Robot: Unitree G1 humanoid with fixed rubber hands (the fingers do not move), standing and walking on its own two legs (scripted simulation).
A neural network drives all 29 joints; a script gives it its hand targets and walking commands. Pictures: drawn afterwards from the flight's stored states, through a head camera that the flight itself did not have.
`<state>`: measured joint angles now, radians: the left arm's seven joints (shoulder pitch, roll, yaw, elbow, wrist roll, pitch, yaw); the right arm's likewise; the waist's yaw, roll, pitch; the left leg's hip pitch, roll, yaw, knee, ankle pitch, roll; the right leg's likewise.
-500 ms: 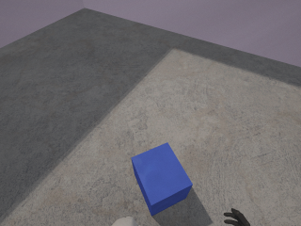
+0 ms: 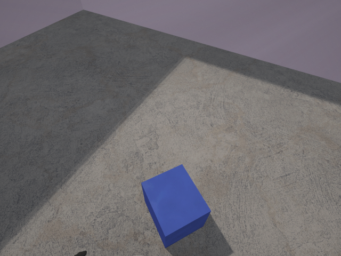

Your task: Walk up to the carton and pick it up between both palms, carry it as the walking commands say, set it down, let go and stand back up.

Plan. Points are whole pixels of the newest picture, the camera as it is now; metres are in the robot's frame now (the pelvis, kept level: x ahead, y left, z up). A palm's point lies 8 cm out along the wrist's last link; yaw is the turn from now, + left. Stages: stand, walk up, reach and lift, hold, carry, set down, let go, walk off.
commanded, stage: walk up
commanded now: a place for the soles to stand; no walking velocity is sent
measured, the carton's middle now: (173, 205) +0.45 -0.01 -0.64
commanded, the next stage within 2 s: none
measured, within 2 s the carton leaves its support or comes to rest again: neither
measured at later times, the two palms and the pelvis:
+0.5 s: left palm out of the picture -0.03 +0.12 -0.13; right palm out of the picture +0.14 -0.37 -0.10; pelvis -0.02 -0.14 -0.01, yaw +15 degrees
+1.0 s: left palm out of the picture -0.03 +0.02 -0.11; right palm (337, 229) +0.21 -0.42 -0.11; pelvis +0.01 -0.24 +0.00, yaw +29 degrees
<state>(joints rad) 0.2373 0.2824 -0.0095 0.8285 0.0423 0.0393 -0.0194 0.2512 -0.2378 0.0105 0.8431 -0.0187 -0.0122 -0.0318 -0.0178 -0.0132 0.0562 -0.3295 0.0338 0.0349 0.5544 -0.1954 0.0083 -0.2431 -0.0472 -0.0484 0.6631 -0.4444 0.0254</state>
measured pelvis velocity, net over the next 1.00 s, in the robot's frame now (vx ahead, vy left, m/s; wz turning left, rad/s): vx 0.01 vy -0.24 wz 0.50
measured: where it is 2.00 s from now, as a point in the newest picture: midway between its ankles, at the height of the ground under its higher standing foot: outside the picture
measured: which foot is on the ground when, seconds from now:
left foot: down 0.00-0.26, up 0.28-0.50, down 0.52-0.78, up 0.80-1.00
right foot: up 0.00-0.24, down 0.26-0.52, up 0.54-0.74, down 0.76-1.00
